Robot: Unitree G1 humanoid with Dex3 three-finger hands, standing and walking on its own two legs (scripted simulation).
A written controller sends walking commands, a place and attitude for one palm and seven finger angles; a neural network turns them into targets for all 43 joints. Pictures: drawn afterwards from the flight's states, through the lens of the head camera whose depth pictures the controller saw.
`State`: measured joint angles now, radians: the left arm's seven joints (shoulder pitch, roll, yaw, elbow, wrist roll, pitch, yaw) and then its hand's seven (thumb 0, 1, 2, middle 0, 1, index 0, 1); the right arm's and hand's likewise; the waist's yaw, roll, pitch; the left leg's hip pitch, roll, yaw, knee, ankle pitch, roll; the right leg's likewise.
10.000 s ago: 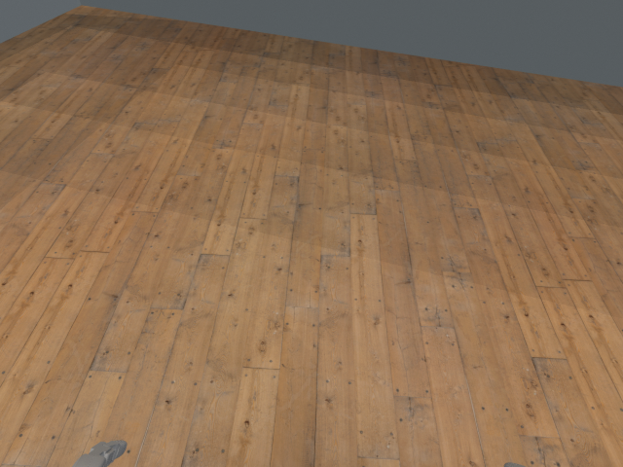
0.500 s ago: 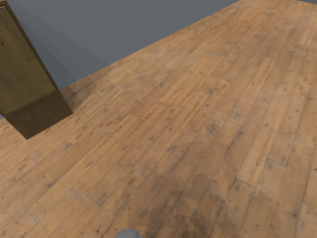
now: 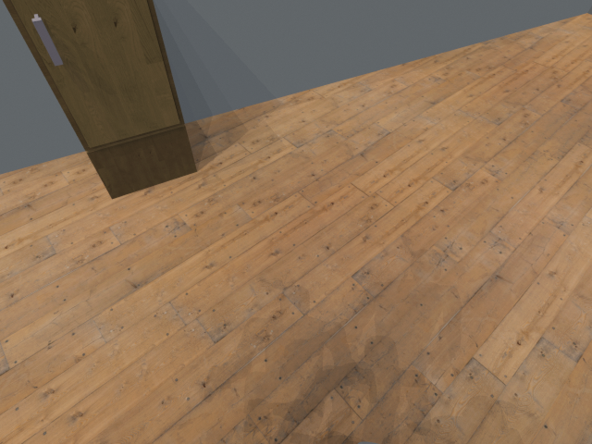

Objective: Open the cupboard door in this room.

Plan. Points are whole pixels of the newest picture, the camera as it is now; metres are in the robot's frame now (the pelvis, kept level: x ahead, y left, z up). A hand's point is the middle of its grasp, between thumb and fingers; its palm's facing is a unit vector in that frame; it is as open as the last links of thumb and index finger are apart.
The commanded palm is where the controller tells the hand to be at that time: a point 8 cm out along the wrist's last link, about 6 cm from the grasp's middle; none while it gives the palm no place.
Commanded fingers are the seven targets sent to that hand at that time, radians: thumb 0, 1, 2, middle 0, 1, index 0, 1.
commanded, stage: stand and wait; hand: left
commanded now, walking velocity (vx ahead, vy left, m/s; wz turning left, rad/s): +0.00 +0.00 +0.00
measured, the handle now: (47, 39) +1.16 +0.85 -0.04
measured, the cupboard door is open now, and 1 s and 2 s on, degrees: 0 0 0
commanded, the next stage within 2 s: turn or walk to find it in 0.12 s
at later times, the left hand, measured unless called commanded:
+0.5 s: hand out of the picture -0.03 +0.16 -0.16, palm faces +0.24 -0.94 -0.24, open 7.3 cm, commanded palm none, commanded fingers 0.00 0.90 0.90 -0.20 -0.30 -0.20 -0.30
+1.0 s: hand out of the picture -0.06 +0.23 -0.16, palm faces +0.39 -0.90 -0.22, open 7.4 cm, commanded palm none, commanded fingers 0.00 0.90 0.90 -0.20 -0.30 -0.20 -0.30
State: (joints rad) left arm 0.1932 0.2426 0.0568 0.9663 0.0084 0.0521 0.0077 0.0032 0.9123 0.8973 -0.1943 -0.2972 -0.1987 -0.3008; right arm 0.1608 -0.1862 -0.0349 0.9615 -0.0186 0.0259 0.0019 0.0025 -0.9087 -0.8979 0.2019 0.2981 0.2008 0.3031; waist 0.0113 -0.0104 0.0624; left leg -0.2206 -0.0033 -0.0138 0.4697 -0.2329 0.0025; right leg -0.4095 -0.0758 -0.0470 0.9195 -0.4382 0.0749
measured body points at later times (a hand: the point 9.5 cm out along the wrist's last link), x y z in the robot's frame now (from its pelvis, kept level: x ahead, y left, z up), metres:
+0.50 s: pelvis -0.04 -0.04 +0.00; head -0.01 -0.05 +0.45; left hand -0.04 +0.21 -0.14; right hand +0.03 -0.29 -0.16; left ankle -0.10 +0.10 -0.68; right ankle +0.01 -0.12 -0.74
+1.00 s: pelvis -0.05 +0.01 +0.01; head -0.05 +0.03 +0.46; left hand -0.08 +0.28 -0.14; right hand +0.07 -0.20 -0.13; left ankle -0.11 +0.09 -0.74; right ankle +0.00 -0.13 -0.67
